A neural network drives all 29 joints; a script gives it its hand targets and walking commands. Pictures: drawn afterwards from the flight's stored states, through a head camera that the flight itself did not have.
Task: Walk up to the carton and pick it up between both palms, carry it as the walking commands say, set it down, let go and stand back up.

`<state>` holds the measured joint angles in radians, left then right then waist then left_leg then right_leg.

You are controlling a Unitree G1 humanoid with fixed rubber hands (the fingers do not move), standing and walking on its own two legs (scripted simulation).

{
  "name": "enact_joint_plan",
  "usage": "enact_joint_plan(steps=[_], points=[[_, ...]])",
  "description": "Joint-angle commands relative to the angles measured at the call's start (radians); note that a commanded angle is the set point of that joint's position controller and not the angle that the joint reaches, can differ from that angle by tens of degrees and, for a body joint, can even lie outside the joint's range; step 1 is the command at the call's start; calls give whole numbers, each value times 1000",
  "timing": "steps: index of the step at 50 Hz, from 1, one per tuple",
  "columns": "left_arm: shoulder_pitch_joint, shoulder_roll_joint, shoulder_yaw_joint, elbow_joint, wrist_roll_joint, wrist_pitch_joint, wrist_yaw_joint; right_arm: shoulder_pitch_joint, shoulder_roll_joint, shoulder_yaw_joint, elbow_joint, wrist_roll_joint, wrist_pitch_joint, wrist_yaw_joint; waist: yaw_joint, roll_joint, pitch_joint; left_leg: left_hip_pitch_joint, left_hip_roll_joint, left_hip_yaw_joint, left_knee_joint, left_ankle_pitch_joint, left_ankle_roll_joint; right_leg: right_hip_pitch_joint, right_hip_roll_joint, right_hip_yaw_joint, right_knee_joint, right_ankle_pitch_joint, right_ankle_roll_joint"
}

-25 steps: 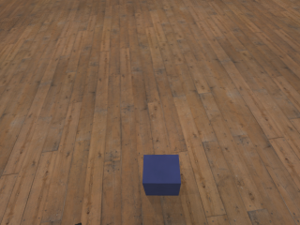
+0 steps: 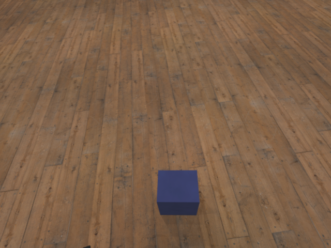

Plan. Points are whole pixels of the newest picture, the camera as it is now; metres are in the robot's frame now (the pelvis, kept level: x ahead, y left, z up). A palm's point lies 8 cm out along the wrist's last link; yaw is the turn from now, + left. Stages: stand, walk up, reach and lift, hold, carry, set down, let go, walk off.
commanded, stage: walk up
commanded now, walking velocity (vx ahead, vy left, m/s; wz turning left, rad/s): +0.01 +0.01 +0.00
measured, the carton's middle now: (177, 193) +0.46 +0.00 -0.65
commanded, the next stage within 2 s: stand in 0.26 s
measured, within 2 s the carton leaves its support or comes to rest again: neither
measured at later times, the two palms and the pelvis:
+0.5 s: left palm out of the picture +0.08 +0.25 -0.12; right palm out of the picture +0.07 -0.25 -0.13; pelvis +0.01 -0.01 +0.00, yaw +0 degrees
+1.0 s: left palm out of the picture +0.07 +0.25 -0.12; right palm out of the picture +0.07 -0.25 -0.13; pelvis +0.00 -0.01 +0.00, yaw +0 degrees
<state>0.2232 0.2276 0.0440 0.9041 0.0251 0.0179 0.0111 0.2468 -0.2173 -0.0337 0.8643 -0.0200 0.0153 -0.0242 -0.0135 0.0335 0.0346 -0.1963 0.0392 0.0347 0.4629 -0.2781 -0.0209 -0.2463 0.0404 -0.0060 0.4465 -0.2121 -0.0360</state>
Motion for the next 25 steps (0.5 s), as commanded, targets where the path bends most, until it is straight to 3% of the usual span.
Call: enact_joint_plan(steps=[1, 2, 4, 12, 16, 25], points=[[40, 87, 14, -41, -18, -35, 7, 62, -131, -16, 28, 0, -31, -12, 5, -9, -117, 66, 117, -95, -64, 268, 66, 37, -89, 46, 33, 247, -8], [43, 91, 15, -43, -22, -35, 9, 71, -131, -17, 30, 1, -34, -14, 4, -14, -135, 78, 116, -81, -38, 355, 63, 51, -94, 48, 43, 302, -10], [49, 97, 15, -39, -22, -35, 13, 79, -130, -14, 31, 3, -33, -15, 2, -9, -161, 87, 105, -57, -10, 410, 55, 83, -104, 50, 52, 343, -15], [51, 109, 15, -31, -20, -28, 19, 72, -113, -12, 33, 6, -17, -17, -2, -50, -148, 58, 78, -35, -8, 260, 44, 109, -129, 87, 17, 397, -30], [44, 105, 10, -30, -18, -28, 18, 75, -108, -11, 33, 3, -10, -17, -5, -47, -123, 53, 66, -36, -27, 171, 40, 78, -134, 110, -10, 314, -38], [40, 106, 11, -38, -19, -24, 13, 62, -112, -8, 25, 0, -4, -15, 0, -45, -82, 31, 73, -57, -55, 104, 46, 34, -118, 116, -37, 193, -34]])
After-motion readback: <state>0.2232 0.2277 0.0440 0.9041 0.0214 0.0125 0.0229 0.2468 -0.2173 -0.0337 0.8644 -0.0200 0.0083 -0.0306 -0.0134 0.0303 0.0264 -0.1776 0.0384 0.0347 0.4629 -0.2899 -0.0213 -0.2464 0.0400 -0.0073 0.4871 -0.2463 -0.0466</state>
